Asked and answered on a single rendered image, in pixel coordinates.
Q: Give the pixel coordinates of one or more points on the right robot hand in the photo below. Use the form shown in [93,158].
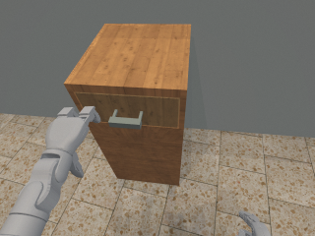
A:
[258,228]

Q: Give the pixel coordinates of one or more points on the handle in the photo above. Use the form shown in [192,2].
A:
[124,122]

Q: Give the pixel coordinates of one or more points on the left robot hand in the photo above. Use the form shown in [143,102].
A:
[68,131]

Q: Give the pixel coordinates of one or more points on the drawer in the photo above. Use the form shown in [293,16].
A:
[157,110]

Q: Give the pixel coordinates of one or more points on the robot left forearm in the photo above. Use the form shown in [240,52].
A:
[39,196]

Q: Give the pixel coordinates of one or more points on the cabinet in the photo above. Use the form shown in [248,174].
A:
[145,60]

